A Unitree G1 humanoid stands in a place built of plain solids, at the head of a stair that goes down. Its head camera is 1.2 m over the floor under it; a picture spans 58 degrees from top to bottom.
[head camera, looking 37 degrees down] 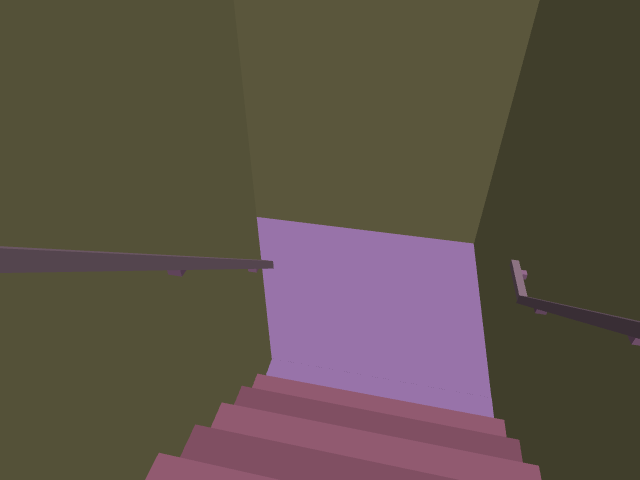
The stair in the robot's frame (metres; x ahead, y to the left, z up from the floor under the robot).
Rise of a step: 0.19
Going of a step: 0.23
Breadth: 1.50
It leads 12 degrees to the right of straight ahead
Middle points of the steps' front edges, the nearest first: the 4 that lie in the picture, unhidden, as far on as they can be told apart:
0.87 -0.19 -0.57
1.09 -0.24 -0.76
1.31 -0.29 -0.95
1.53 -0.33 -1.14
